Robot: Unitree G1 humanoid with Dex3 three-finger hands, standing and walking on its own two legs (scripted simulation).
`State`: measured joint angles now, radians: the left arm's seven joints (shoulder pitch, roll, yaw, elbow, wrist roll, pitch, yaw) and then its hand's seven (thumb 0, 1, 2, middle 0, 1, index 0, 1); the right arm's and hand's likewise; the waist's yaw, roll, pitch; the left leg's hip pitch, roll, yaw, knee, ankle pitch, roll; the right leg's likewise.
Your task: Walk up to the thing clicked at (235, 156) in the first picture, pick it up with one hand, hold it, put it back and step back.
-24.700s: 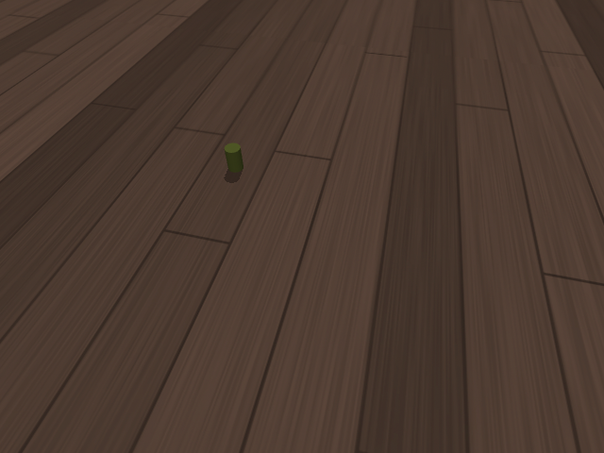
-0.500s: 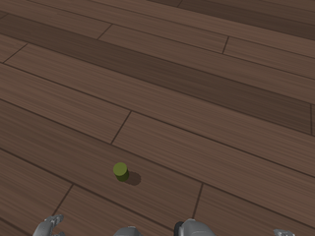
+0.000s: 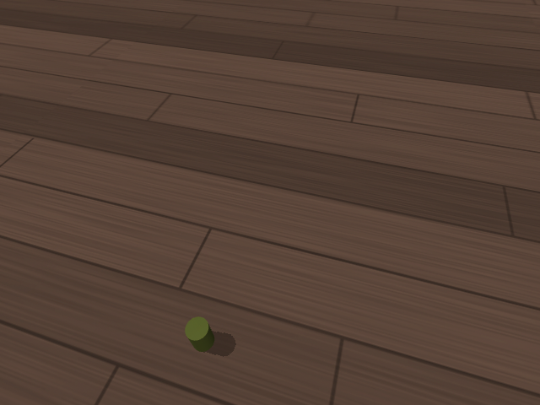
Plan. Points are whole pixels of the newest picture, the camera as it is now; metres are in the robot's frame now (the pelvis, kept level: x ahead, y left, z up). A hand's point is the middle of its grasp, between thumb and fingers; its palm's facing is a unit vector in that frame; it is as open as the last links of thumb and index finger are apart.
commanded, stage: walk up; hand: left
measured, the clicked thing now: (200, 334) +0.47 +0.26 -0.70
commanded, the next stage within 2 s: none
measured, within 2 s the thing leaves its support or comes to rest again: neither
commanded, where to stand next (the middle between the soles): +0.10 +0.02 m, yaw +1 degrees
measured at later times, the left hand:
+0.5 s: hand out of the picture +0.13 +0.28 -0.17, palm faces +0.02 -0.94 -0.35, open 7.3 cm
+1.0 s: hand out of the picture +0.07 +0.28 -0.15, palm faces +0.00 -0.93 -0.37, open 7.3 cm
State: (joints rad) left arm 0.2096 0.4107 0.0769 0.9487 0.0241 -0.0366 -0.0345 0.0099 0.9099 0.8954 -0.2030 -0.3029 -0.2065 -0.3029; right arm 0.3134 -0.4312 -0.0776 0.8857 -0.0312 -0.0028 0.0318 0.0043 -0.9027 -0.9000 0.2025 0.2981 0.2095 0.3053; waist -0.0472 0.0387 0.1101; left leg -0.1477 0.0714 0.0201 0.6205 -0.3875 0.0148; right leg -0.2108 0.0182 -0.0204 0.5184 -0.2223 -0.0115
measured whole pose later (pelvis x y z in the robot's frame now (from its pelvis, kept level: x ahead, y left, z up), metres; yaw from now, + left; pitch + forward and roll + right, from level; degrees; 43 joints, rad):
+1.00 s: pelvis +0.00 +0.01 +0.00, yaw +0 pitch -4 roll +1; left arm 0.21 0.37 0.04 0.98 0.02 -0.01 -0.01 0.01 0.91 0.90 -0.21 -0.30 -0.21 -0.30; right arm 0.22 -0.36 -0.03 0.98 -0.02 0.00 0.03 0.01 -0.91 -0.90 0.20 0.30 0.21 0.30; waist 0.00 0.00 0.07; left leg -0.28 -0.02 -0.04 0.57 -0.24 0.01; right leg -0.11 0.00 0.03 0.59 -0.41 -0.02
